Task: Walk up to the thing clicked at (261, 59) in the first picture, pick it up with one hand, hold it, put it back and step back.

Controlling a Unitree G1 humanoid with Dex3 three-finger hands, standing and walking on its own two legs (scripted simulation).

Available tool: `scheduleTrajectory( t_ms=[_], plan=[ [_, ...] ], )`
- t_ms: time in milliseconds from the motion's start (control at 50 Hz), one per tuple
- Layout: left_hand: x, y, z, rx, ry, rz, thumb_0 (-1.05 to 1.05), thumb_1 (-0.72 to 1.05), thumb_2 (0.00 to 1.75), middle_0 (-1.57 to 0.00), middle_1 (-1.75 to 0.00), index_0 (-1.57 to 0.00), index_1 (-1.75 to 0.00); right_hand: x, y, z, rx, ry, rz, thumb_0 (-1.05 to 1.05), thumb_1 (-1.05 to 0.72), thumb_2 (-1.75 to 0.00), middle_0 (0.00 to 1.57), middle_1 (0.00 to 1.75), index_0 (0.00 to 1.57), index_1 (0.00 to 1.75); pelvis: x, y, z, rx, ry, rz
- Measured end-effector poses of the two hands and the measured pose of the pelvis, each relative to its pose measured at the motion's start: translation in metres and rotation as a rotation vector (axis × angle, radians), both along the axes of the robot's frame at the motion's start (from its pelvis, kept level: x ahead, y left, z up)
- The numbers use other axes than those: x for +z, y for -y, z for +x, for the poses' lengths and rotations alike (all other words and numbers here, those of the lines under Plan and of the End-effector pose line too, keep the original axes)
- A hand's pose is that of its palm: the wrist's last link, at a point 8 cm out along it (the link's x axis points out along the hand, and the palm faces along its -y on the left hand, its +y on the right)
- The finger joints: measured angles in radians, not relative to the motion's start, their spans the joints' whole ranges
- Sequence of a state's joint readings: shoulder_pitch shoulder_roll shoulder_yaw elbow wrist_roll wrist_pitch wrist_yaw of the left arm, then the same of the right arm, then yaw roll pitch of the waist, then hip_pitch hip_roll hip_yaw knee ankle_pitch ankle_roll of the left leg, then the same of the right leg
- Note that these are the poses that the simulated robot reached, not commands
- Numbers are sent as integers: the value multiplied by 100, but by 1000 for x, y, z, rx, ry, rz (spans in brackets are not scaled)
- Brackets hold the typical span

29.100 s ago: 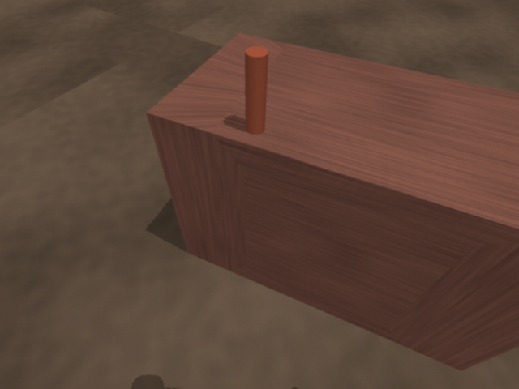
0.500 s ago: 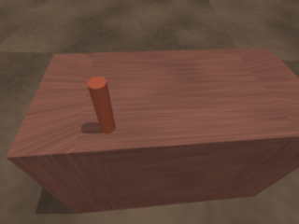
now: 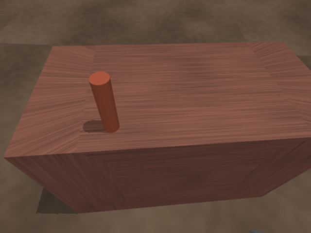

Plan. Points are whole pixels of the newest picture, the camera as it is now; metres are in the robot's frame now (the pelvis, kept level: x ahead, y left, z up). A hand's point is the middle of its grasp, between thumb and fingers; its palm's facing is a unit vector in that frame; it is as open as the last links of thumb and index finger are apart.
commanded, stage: step back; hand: left
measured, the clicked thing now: (106, 106) +0.42 +0.13 +0.07
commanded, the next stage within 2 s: none
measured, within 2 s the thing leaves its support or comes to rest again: neither
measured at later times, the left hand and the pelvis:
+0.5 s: hand out of the picture +0.03 +0.26 -0.16, palm faces +0.02 -0.91 -0.41, open 7.4 cm; pelvis -0.09 -0.01 -0.02, yaw +4 degrees
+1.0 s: hand out of the picture -0.13 +0.26 -0.16, palm faces -0.05 -0.91 -0.41, open 7.4 cm; pelvis -0.21 -0.01 -0.02, yaw -2 degrees
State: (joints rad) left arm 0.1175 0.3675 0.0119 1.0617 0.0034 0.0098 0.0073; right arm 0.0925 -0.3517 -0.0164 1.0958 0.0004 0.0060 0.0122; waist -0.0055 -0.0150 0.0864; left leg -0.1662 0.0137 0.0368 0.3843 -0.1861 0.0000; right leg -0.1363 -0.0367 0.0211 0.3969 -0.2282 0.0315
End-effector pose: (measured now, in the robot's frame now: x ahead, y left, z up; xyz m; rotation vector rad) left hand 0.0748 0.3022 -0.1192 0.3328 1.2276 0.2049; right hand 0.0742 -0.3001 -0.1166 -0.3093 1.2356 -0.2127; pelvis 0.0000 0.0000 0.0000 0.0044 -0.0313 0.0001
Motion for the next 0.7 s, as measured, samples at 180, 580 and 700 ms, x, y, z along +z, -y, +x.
scheduleTrajectory(
  t_ms=[180, 580, 700],
  plan=[
    [-4, 4, -26, -7, -18, 73, 1, 91, 90, -20, -30, -20, -30, -16, 36, -3, -4, 35, -17, 0, -90, -90, 21, 30, 21, 30, -18, 24, -31, -8, 7, 3],
    [-19, -11, -74, 19, 127, 23, 1, 90, 89, -20, -30, -21, -30, -19, 8, -106, 106, -82, -74, 0, -90, -90, 20, 30, 20, 30, -28, 0, -119, 61, 6, 32],
    [-10, -15, -113, 47, 77, -5, 1, 90, 89, -20, -30, -20, -30, 8, -2, -132, 98, -59, -78, 0, -90, -90, 21, 30, 21, 30, -8, -5, -137, 62, -20, -34]
  ],
)
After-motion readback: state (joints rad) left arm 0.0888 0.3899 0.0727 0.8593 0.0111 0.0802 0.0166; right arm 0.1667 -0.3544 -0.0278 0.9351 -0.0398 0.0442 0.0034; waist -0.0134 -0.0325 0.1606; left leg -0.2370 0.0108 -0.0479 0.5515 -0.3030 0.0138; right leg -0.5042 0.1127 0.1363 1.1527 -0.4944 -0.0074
